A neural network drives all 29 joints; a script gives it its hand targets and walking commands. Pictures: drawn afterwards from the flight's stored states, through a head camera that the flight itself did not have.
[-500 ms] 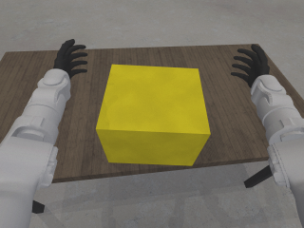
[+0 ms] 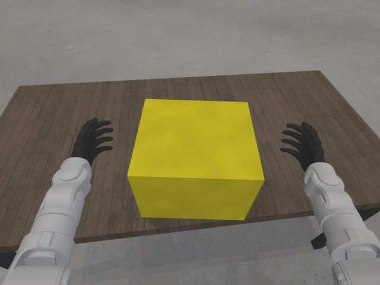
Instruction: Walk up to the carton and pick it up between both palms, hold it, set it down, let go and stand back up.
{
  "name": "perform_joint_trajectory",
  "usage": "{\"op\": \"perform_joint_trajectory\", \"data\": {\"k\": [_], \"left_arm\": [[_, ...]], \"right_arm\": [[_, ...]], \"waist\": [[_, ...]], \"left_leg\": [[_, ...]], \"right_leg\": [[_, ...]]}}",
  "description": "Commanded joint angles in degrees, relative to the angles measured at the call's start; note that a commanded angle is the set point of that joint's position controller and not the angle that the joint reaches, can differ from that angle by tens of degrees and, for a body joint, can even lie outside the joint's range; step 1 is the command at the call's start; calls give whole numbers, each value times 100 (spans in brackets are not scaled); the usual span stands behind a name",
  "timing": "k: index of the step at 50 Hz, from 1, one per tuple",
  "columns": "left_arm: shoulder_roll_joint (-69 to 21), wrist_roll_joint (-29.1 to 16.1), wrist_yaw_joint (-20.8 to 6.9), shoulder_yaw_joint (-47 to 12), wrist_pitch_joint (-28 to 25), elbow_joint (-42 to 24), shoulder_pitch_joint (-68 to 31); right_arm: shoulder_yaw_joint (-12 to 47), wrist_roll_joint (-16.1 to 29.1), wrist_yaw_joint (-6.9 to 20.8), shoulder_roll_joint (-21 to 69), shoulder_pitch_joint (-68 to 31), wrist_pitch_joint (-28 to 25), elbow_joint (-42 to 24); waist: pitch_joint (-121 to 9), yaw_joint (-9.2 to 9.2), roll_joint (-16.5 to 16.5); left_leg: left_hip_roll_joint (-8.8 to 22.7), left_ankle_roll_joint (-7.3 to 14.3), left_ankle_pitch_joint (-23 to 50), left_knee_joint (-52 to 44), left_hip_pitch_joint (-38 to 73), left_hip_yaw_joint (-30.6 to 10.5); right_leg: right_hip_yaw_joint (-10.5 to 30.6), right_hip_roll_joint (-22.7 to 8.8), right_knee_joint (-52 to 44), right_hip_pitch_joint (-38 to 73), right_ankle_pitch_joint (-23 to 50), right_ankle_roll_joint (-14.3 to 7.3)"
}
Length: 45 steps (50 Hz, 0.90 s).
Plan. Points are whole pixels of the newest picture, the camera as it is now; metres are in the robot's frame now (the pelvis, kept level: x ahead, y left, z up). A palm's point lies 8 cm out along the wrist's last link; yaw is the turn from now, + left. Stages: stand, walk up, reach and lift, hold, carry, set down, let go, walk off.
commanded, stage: set down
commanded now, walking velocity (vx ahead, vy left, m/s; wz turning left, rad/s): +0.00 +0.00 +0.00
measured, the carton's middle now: (194, 159) +0.44 -0.02 -0.04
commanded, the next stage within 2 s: none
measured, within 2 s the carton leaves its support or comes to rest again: neither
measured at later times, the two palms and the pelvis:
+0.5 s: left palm (80, 203) +0.29 +0.23 +0.02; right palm (311, 203) +0.28 -0.26 +0.02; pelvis +0.01 +0.01 +0.00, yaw +1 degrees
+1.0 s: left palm (74, 250) +0.21 +0.24 -0.03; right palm (310, 247) +0.20 -0.25 -0.04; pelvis +0.00 +0.00 -0.01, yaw +1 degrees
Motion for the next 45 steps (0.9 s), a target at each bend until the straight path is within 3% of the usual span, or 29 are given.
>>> {"op": "perform_joint_trajectory", "data": {"k": [1, 19, 45], "left_arm": [[615, 113, 5, 228, -160, -776, -1227], [196, 144, 168, 25, -1080, -1311, 586], [270, -152, 128, -408, -3021, -388, 2349]], "right_arm": [[-269, -31, 60, -947, -1079, -176, -743], [-630, -388, 259, -615, 696, -830, -1395], [-405, -530, 240, 17, 2344, -2472, -621]], "waist": [[-1821, -35, -130], [-1161, -3, -94], [-350, 8, -41]], "left_leg": [[-459, -98, 2072, -94, 732, 19], [-458, -155, 1682, -188, 583, -78], [-463, -224, 945, 211, -118, -164]], "right_leg": [[36, 344, -18, 1154, 1283, 60], [59, 294, 59, 1185, 999, -14], [224, 197, 591, 945, 207, -119]]}}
